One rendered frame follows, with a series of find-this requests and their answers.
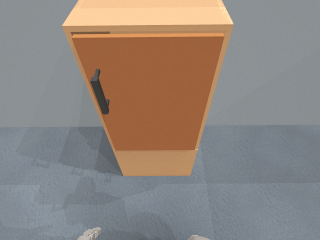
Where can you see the cupboard door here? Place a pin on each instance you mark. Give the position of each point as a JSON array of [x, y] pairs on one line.
[[158, 85]]

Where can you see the handle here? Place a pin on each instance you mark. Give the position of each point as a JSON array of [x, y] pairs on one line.
[[97, 88]]

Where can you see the robot left hand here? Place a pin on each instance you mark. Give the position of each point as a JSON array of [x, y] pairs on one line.
[[91, 234]]

